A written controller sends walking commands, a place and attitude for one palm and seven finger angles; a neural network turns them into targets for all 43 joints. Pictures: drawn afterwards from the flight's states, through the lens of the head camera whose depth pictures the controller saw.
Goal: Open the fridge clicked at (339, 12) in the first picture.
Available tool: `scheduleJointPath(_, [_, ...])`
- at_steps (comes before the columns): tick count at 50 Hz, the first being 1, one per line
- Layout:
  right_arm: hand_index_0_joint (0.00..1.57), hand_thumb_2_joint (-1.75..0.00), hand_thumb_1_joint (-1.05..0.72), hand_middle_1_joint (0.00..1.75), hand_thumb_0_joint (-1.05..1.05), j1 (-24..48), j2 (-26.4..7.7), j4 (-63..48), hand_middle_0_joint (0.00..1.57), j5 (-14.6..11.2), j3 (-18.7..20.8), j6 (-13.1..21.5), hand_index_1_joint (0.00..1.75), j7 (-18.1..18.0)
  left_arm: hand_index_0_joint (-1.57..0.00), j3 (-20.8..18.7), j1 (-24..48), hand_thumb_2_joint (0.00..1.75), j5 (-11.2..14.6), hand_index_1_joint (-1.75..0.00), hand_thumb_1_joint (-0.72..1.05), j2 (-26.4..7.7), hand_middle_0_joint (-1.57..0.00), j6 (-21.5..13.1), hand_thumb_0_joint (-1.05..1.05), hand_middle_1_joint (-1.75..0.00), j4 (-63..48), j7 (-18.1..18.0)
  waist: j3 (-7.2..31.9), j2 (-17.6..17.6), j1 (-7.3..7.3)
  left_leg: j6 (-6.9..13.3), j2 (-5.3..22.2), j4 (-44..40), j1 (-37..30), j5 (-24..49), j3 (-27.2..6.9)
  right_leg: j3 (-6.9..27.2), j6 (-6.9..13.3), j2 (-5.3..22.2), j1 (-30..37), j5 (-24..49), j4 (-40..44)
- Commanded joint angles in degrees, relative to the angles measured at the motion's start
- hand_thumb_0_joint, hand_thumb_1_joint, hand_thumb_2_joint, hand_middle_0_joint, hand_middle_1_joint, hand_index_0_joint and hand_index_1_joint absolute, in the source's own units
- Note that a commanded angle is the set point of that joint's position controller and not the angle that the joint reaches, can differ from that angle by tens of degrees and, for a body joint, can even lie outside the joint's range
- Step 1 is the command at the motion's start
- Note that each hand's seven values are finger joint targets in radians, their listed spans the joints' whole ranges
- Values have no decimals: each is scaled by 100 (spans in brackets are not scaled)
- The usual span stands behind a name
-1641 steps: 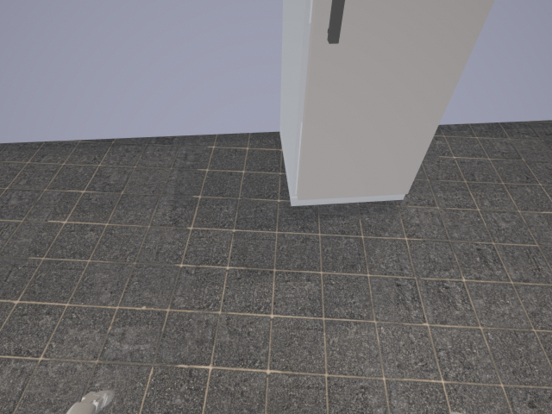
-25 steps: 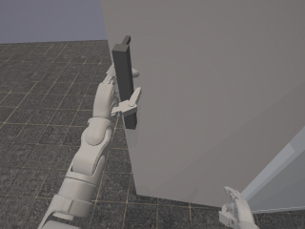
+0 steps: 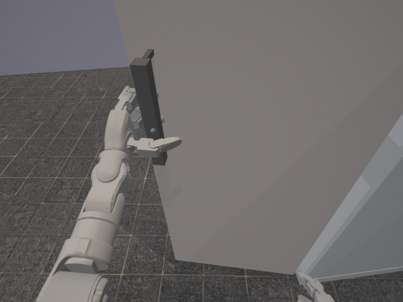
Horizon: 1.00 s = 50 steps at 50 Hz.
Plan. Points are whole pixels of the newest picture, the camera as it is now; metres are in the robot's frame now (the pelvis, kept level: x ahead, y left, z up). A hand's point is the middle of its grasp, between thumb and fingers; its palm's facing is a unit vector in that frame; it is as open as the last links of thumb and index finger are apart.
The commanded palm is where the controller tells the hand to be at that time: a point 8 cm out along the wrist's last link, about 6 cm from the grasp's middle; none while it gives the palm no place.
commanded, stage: loosen the grip on the handle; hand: left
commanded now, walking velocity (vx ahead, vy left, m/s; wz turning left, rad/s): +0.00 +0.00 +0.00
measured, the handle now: (155, 112) +0.43 +0.11 +0.19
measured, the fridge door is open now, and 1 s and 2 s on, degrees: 76 75 75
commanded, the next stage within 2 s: slip the hand off the handle in 0.28 s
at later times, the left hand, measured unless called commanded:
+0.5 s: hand (154, 130) +0.39 +0.11 +0.17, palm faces -0.07 -0.99 -0.10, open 14.6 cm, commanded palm +0.37 +0.17 +0.17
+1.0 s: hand (119, 135) +0.38 +0.17 +0.17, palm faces -0.06 -0.99 -0.11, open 14.7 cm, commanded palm +0.35 +0.22 +0.17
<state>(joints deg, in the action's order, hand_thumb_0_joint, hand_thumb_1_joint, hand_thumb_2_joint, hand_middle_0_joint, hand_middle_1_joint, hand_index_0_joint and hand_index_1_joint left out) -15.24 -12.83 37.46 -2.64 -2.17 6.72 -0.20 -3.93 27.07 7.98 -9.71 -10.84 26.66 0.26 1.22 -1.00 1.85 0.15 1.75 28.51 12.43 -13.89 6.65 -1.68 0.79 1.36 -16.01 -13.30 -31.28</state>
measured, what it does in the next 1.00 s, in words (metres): stands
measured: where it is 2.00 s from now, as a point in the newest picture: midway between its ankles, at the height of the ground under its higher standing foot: outside the picture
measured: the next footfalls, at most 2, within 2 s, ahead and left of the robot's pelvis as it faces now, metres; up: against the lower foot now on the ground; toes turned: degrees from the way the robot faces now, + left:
none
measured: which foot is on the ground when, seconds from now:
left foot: down 0.00-1.00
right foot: down 0.00-1.00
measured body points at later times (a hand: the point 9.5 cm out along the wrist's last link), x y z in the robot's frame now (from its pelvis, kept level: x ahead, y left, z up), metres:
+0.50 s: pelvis +0.02 -0.01 +0.00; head +0.03 -0.02 +0.45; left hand +0.39 +0.16 +0.18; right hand +0.18 -0.25 -0.09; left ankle +0.02 +0.12 -0.73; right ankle +0.04 -0.11 -0.73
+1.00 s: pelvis +0.03 +0.02 +0.00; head +0.03 +0.01 +0.45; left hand +0.38 +0.22 +0.18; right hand +0.19 -0.22 -0.09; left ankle +0.02 +0.12 -0.73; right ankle +0.04 -0.11 -0.73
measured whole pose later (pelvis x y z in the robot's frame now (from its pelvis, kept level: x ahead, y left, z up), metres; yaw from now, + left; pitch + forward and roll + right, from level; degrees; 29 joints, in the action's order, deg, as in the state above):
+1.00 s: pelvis +0.03 +0.02 +0.00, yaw +2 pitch +1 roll +0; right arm -13.3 -13.9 37.2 -2.9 -1.5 5.8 -2.5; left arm -6.6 20.0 10.7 -14.7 -13.7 18.1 11.2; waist 1.5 -1.3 -0.5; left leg 1.0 1.0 30.2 14.2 -16.8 4.9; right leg -3.0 -0.3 2.0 -15.9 -15.2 -30.3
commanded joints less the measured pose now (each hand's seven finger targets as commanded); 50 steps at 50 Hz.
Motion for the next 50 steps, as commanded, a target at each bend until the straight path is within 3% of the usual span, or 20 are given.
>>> scheduleJointPath(1, [20, -90, -90, 30, 0, 811, -668, -921, 20, -15, 317, 515, 30, -99, -37, 74, 2844, 20, -145, -130, -55, -726, -37, -1223, 0, -130, -1939, 188, 1055, 16, -177, 117, -100, -483, -163, -634, -271, 342, 86, -59, 159, -736, 722])
scheduleJointPath(2, [20, -90, -90, 30, 0, 759, -654, -904, 20, -12, 307, 561, 30, -90, -36, 242, 2844, 20, -179, -128, -55, -598, -36, -1213, 0, -128, -2049, 222, 1231, -169, -162, 114, -112, -465, -248, -483, -289, 341, 98, -55, 232, -525, 686])
scheduleJointPath(4, [20, -90, -90, 30, 0, 717, -718, -814, 20, -19, 345, 563, 30, -130, -33, -37, 2557, 20, -192, -125, -55, -925, -33, -1093, 0, -125, -1912, 205, 1235, -126, -187, 117, -117, -463, -209, -378, -298, 353, 56, -29, 372, -426, 803])
scheduleJointPath(5, [20, -90, -90, 30, 0, 518, -793, -655, 20, -36, 346, 520, 30, -173, -32, -282, 2318, 20, -251, -123, -55, -1278, -32, -975, 0, -123, -1080, 221, 832, 466, -61, 129, -103, -437, 148, -501, -291, 407, 0, -28, 213, -621, 917])
scheduleJointPath(6, [20, -90, -90, 30, 0, 533, -772, -716, 20, -57, 317, 512, 30, -164, -30, 23, 2466, 20, -159, -122, -55, -973, -30, -961, 0, -122, -1325, 298, 802, 534, -27, 145, -148, -422, 245, -509, -279, 483, -33, 4, 244, -687, 989])
scheduleJointPath(8, [20, -90, -90, 30, 0, 587, -788, -690, 20, -69, 341, 519, 30, -205, -28, -150, 2505, 20, -11, -118, -55, -1114, -28, -908, 0, -118, -1386, 356, 911, 671, -44, 149, -176, -399, 302, -476, -262, 626, -61, 53, 422, -816, 1118])
scheduleJointPath(9, [20, -90, -90, 30, 0, 617, -836, -664, 20, -45, 368, 499, 30, -246, -26, -513, 2412, 20, 83, -117, -55, -1375, -26, -904, 0, -117, -1418, 338, 1098, 719, -121, 159, -179, -425, 225, -311, -290, 602, -66, 78, 671, -595, 1109])
scheduleJointPath(11, [20, -90, -90, 30, 0, 646, -771, -693, 20, -56, 362, 525, 30, -237, -25, -404, 2356, 20, 221, -115, -55, -1182, -25, -919, 0, -115, -1728, 446, 1472, 617, -164, 158, -194, -407, 92, 127, -275, 539, -53, 59, 925, 117, 944])
scheduleJointPath(14, [20, -90, -90, 30, 0, 577, -812, -574, 20, -40, 366, 483, 30, -256, -25, -569, 2198, 20, 290, -115, -55, -1237, -25, -816, 0, -115, -1530, 463, 1363, 480, -159, 142, -220, -421, 47, 356, -299, 407, -77, 64, 947, 648, 883])
scheduleJointPath(16, [20, -90, -90, 30, 0, 539, -752, -618, 20, -51, 362, 495, 30, -206, -25, -248, 2170, 20, 266, -115, -55, -898, -25, -807, 0, -115, -1690, 467, 1401, 430, -133, 144, -225, -367, -69, 550, -288, 324, -70, 16, 764, 940, 779])
scheduleJointPath(21, [20, -90, -90, 30, 0, 453, -803, -623, 20, -8, 388, 388, 30, -158, -25, -513, 2001, 20, 115, -115, -55, -1188, -25, -834, 0, -115, -1442, 347, 1345, 763, -133, 160, -220, -270, 61, 659, -285, 276, -114, 5, 682, 1174, 658])
scheduleJointPath(24, [20, -90, -90, 30, 0, 507, -826, -699, 20, 33, 398, 274, 30, -175, -25, -832, 1987, 20, 25, -115, -55, -1521, -25, -890, 0, -115, -1542, 335, 1567, 403, -229, 161, -238, -273, -38, 813, -292, 240, -69, 32, 891, 1400, 548])
scheduleJointPath(26, [20, -90, -90, 30, 0, 528, -758, -781, 20, 3, 369, 247, 30, -148, -25, -650, 1820, 20, 52, -115, -55, -1304, -25, -862, 0, -115, -1573, 438, 1698, 457, -259, 152, -210, -242, -77, 1007, -270, 207, -44, -10, 888, 1606, 461])
scheduleJointPath(29, [20, -90, -90, 30, 0, 554, -793, -831, 20, 18, 378, 179, 30, -180, -25, -896, 1693, 20, 115, -115, -55, -1502, -25, -851, 0, -115, -1643, 536, 1728, 344, -314, 144, -195, -251, -151, 1178, -303, 159, -20, -8, 1012, 1852, 434])
scheduleJointPath(31, [20, -90, -90, 30, 0, 536, -777, -868, 20, 0, 384, 188, 30, -168, -25, -767, 1659, 20, 184, -115, -55, -1371, -25, -877, 0, -115, -1866, 686, 1863, 449, -274, 152, -171, -192, -248, 1406, -296, 139, -19, -47, 984, 2098, 366])
scheduleJointPath(40, [20, -90, -90, 30, 0, 531, -823, -841, 20, -63, 372, 209, 30, -272, -25, -292, 1622, 20, 322, -115, -55, -1081, -25, -758, 0, -115, -2075, 1173, 1371, 113, -56, 115, -77, -168, -514, 1266, -476, -5, 26, -106, 309, 1485, 425])
scheduleJointPath(42, [20, -90, -90, 30, 0, 539, -822, -832, 20, -51, 366, 221, 30, -284, -25, -332, 1641, 20, 369, -115, -55, -1100, -25, -713, 0, -115, -2210, 1187, 1477, 116, -89, 101, -73, -158, -571, 1297, -545, -27, 46, -102, 293, 1408, 396])
scheduleJointPath(44, [20, -90, -90, 30, 0, 558, -854, -819, 20, -21, 379, 207, 30, -313, -25, -728, 1475, 20, 365, -115, -55, -1480, -25, -706, 0, -115, -2259, 1114, 1598, 85, -206, 90, -58, -159, -574, 1433, -550, -29, 58, -84, 444, 1466, 363])
scheduleJointPath(48, [20, -90, -90, 30, 0, 608, -807, -822, 20, -20, 321, 213, 30, -304, -25, -752, 1637, 20, 370, -115, -55, -1453, -25, -701, 0, -115, -2196, 1045, 1511, 88, -192, 61, -43, -182, -522, 1292, -590, -57, 66, -100, 312, 1228, 338])
scheduleJointPath(50, [20, -90, -90, 30, 0, 640, -793, -902, 20, -3, 321, 224, 30, -281, -25, -778, 1238, 20, 366, -115, -55, -1375, -25, -718, 0, -115, -2248, 1023, 1559, 108, -296, 64, -31, -202, -518, 1434, -599, -63, 82, -104, 428, 1310, 305])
